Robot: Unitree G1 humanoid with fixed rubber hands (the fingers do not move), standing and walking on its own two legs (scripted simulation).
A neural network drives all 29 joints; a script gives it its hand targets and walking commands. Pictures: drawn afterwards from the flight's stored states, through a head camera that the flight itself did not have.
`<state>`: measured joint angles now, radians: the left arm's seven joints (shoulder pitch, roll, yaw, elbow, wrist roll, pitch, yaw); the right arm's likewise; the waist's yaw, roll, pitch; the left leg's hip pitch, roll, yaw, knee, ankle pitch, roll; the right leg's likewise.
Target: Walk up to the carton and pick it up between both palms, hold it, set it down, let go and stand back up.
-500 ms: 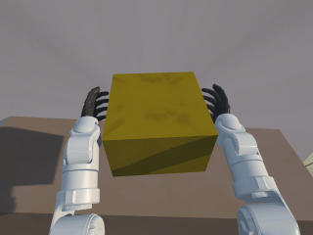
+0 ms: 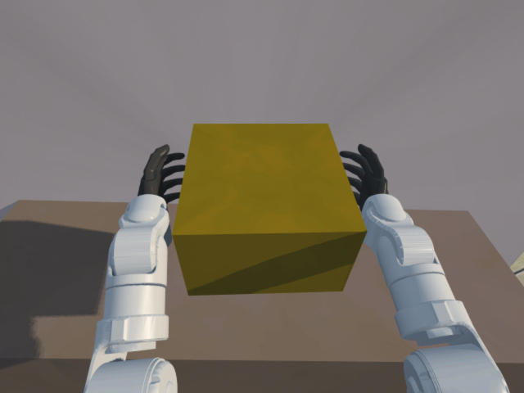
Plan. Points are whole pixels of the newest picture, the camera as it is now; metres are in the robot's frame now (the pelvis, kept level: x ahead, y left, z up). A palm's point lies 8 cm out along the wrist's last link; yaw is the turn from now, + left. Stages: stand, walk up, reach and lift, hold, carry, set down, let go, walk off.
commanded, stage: hold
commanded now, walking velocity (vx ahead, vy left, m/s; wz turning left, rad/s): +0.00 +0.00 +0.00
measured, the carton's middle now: (263, 202) +0.38 +0.01 +0.14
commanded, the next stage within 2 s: none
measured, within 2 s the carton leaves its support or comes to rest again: neither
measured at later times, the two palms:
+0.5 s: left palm (144, 200) +0.35 +0.18 +0.17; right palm (366, 200) +0.35 -0.14 +0.17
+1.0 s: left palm (147, 200) +0.35 +0.18 +0.17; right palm (365, 190) +0.37 -0.14 +0.18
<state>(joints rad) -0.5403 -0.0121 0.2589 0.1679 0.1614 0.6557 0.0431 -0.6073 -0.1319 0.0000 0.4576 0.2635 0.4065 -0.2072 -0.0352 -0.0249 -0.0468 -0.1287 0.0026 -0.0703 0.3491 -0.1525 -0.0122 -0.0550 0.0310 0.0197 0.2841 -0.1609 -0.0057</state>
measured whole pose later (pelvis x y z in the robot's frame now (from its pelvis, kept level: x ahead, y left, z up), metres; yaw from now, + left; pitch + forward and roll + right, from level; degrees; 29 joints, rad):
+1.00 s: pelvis +0.01 +0.00 +0.00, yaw +1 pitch -4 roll -1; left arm -0.50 -0.01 0.25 0.10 0.16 0.68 0.04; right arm -0.59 -0.12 -0.01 0.41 0.26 0.42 -0.21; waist -0.05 -0.05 -0.06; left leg -0.13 -0.01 -0.09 0.35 -0.16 -0.01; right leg -0.05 0.03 0.00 0.28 -0.17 -0.01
